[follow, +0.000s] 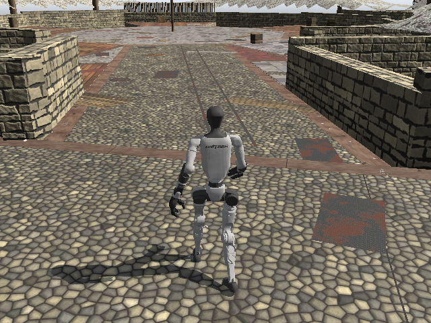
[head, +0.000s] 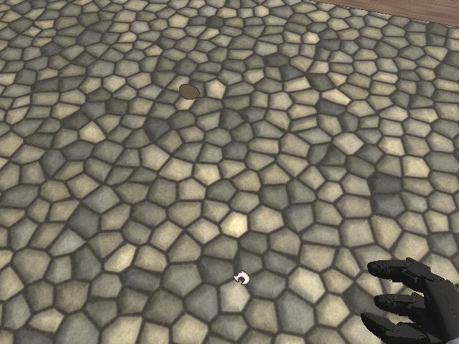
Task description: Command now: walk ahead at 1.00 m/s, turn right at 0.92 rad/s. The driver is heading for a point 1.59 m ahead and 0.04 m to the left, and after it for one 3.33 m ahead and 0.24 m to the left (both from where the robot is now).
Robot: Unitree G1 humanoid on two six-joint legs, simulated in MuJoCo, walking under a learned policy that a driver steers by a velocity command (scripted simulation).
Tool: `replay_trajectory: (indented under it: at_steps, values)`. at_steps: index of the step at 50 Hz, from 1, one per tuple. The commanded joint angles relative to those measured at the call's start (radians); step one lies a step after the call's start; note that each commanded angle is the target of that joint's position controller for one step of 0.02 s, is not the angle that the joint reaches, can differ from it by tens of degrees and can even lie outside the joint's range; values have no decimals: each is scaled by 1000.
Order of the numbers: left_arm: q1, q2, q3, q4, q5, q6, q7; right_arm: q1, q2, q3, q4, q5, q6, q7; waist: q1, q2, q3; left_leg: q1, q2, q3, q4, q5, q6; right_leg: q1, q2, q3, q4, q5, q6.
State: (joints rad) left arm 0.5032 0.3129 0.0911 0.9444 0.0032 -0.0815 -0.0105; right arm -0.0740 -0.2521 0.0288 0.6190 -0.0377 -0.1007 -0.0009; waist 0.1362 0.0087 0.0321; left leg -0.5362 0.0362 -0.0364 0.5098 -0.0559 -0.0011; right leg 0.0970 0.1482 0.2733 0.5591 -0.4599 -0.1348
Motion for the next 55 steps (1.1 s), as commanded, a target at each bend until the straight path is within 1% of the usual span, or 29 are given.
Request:
replay_trajectory:
  at_steps: [1, 2, 3, 4, 7, 12, 15, 18, 20, 21, 22, 23, 24, 25, 26, 29, 33, 37, 39, 40, 42, 43, 44, 45, 46, 47, 49, 52, 55]
  values:
    - [6, -30, -26, -195, -54, -22, 7, 525, -379, -133, 73, -49, 5, -32, -196, 435, -503, 1039, 507, -823, -194, -554, 146, -739, 0, -116, 869, -52, 26]
    - [-60, 66, -23, -164, -20, -2, 21, 415, -272, -133, 51, -33, 15, -21, -203, 255, -378, 909, 444, -822, -243, -754, 165, -852, -104, -145, 912, 62, 7]
    - [-162, 95, -15, -164, 2, 11, 12, 350, -162, -106, 46, -23, 16, -17, -214, 114, -216, 754, 376, -597, -242, -668, 146, -861, -152, -171, 855, 155, 12]
    - [-208, 84, -16, -170, 15, 17, -3, 348, -123, -96, 74, -26, 16, -12, -205, 32, -125, 628, 327, -454, -250, -463, 139, -833, -177, -180, 811, 189, 18]
    - [-265, -3, -39, -221, 38, 46, -41, 433, -67, -78, 175, -8, -11, 0, -150, 81, -34, 472, 240, -212, -284, -176, 115, -804, -218, -166, 742, 184, 25]
    - [-448, 5, -71, -328, 43, 47, -68, 413, -107, -81, 211, 13, -42, 19, -105, 59, 70, 368, 181, 59, -421, 61, 113, -825, -210, -205, 411, 372, 40]
    - [-571, 0, -90, -363, 36, 35, -88, 484, -161, -86, 244, 25, -43, 19, -137, 26, 116, 322, 179, 151, -545, 227, 117, -619, -165, -345, 162, 496, 15]
    - [-540, 47, -80, -342, 47, 28, -67, 547, -239, -94, 277, 23, -27, 4, -99, 78, 44, 547, 205, 207, -365, 879, 111, -520, -77, -408, 87, 398, -25]
    - [-249, 105, -51, -252, 52, 27, -41, 533, -281, -99, 282, 18, 4, -15, 49, 132, -133, 555, 219, 216, 50, 1082, 100, -207, -30, -386, 50, 290, -67]
    - [-71, 155, -26, -196, 60, 29, -22, 509, -271, -95, 267, 21, 12, -17, 132, 113, -212, 401, 186, 219, 350, 893, 90, 36, -81, -312, -1, 268, -92]
    - [-39, 248, 0, -178, 70, 31, 0, 567, -129, -69, 226, 17, 12, 2, 38, -108, -310, 91, 59, 192, 752, -69, 74, 293, -347, 25, -3, 28, -119]
    - [-38, 286, 12, -198, 55, 34, 2, 612, -126, -70, 184, 46, 2, 7, -8, -189, -467, -133, -60, 17, 1013, -442, 74, 410, -533, 525, -162, -35, -203]
    - [-77, 238, 13, -179, 37, 31, 5, 455, -182, -83, 151, 43, -3, 0, 4, -57, -308, -254, 1, -42, 1000, -324, 90, 319, -463, 405, -222, 50, -172]
    - [-113, 193, 3, -155, 29, 21, 8, 413, -149, -72, 137, 43, -10, 4, -37, -37, -136, -269, 33, -20, 923, -260, 84, 145, -434, 263, -251, 189, -163]
    - [-153, 145, -5, -147, 32, 10, 6, 410, -129, -67, 148, 30, -4, 8, -86, 19, -57, -220, 67, -23, 840, -247, 76, -1, -389, 167, -278, 269, -134]
    - [-180, 55, -34, -125, 16, -14, 10, 444, -86, -59, 160, -5, 44, 32, -178, -36, 3, -93, 115, -23, 703, -266, 36, -241, -316, 28, -376, 298, -117]
    - [-154, 73, -30, -101, 7, -43, -5, 202, -60, -42, 66, 3, 46, 51, -154, -42, 123, -163, 119, 43, 409, -36, 27, -316, -245, -180, -498, 468, -93]
    - [-116, 103, -33, -80, -5, -74, -6, 130, -59, -37, 58, 35, 39, 72, -134, -6, 102, 25, 20, 123, 153, 290, 97, -236, -262, -354, -601, 786, -9]
    - [-89, 124, -31, -66, 4, -70, 11, 156, -71, -36, 72, 11, 26, 69, -147, -27, 76, 60, -46, 176, 86, 280, 122, -84, -286, -398, -450, 1224, 37]
    - [-76, 141, -29, -65, 13, -60, 25, 203, -90, -43, 94, -3, 22, 66, -163, -50, 19, 115, -103, 210, 73, 239, 126, -18, -285, -415, -323, 1394, 66]
    - [-136, 179, -19, -92, 30, -28, 52, 525, -163, -75, 190, -14, 18, 57, -306, -88, -158, 443, -170, 188, 54, 202, 152, -69, -280, -431, 190, 1461, 116]
    - [-163, 179, -18, -103, 20, -26, 53, 646, -199, -94, 222, -22, 20, 42, -365, -65, -197, 581, -103, 102, -8, 281, 187, -186, -211, -448, 531, 1142, 135]
    - [-74, 3, -68, -166, 56, -35, 28, 558, -322, -121, 137, 55, 18, 38, -231, 406, -305, 1022, 178, -334, 159, 770, 347, -709, -15, -328, 1059, -103, 248]
    - [-19, 79, -72, -192, -4, -60, 5, 510, -327, -128, 102, 19, 14, 37, -245, 203, -625, 1169, 340, -745, -11, 531, 501, -826, -14, -71, 1245, -112, 239]
    - [-144, 168, -54, -235, -24, -66, 6, 431, -306, -141, 40, 27, 21, 29, -259, 29, -544, 1016, 283, -692, -80, 344, 440, -789, -83, -51, 1132, -24, 196]
    - [-226, 141, -57, -279, -21, -63, 11, 350, -265, -132, 36, 50, 22, 29, -189, -94, -296, 760, 219, -593, -146, 285, 400, -818, -112, -92, 1004, -4, 177]
    - [-245, 133, -50, -289, 6, -33, 25, 275, -218, -118, 7, 48, 22, 23, -110, -143, -106, 396, 146, -462, -205, 415, 374, -735, -154, -125, 871, -1, 182]
    - [-262, 80, -56, -330, 24, -8, 41, 251, -201, -120, -2, 50, 32, 10, -73, -72, -50, 135, 8, -284, -201, 587, 323, -606, -154, -172, 537, 52, 215]
    - [-333, 43, -65, -354, 10, 6, 53, 268, -238, -143, -2, 67, 81, -26, -100, 5, -174, 148, -61, -245, -116, 628, 231, -507, -72, -198, 250, 277, 244]
